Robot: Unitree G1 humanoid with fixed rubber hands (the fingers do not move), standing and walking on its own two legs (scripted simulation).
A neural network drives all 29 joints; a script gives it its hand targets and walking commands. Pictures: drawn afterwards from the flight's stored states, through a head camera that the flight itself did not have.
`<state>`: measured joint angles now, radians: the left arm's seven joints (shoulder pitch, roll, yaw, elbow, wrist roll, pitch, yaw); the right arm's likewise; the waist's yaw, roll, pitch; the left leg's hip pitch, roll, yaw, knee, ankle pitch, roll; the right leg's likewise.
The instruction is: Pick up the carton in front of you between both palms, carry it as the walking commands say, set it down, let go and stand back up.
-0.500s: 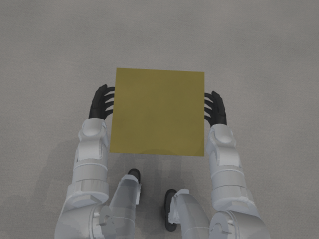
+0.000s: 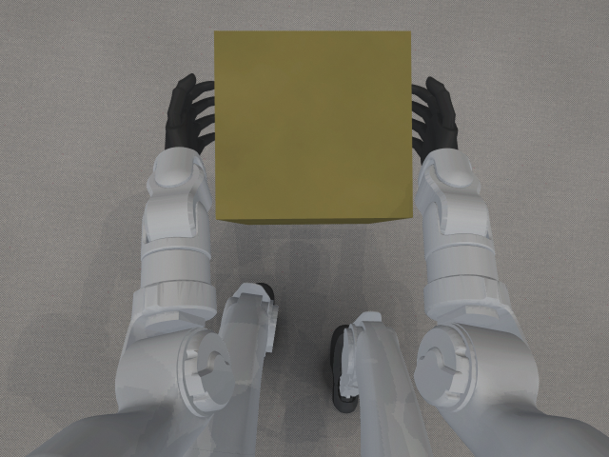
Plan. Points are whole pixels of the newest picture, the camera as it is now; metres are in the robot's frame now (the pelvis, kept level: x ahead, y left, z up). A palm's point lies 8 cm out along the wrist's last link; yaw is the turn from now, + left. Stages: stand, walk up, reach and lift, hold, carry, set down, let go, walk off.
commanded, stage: set down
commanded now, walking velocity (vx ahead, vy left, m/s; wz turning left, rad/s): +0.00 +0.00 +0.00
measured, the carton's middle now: (310, 150) +0.48 +0.06 -0.17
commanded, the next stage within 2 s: none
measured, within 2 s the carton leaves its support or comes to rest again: rests again in 1.82 s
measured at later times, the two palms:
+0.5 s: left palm (212, 161) +0.46 +0.21 -0.24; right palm (398, 146) +0.53 -0.08 -0.24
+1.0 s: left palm (215, 155) +0.50 +0.23 -0.35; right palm (370, 150) +0.56 -0.06 -0.37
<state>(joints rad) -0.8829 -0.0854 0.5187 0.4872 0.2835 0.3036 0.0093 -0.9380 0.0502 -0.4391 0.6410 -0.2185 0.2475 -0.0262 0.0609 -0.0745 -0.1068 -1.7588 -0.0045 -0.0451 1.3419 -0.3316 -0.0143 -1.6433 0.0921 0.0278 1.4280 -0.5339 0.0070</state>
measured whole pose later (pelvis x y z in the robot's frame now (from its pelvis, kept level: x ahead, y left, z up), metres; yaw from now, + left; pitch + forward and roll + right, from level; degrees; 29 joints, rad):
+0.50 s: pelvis -0.03 -0.01 -0.12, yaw +0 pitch +48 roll -1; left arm -1.15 -0.02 0.58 0.55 0.23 0.33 0.07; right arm -1.31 -0.13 -0.34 0.84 -0.17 0.30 -0.04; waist 0.10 -0.06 0.02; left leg -2.18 0.00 -0.04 1.72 -0.38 -0.03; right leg -2.07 0.12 0.02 1.85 -0.62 0.01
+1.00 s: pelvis -0.02 -0.01 -0.19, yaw +1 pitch +45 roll +2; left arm -1.39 0.15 0.51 0.79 0.07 0.28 0.07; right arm -1.54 -0.28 -0.08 1.02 -0.02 0.25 -0.12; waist 0.17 0.00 0.26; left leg -2.33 0.00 -0.04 2.00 -0.46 -0.05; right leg -2.21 0.13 0.01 2.15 -0.73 -0.01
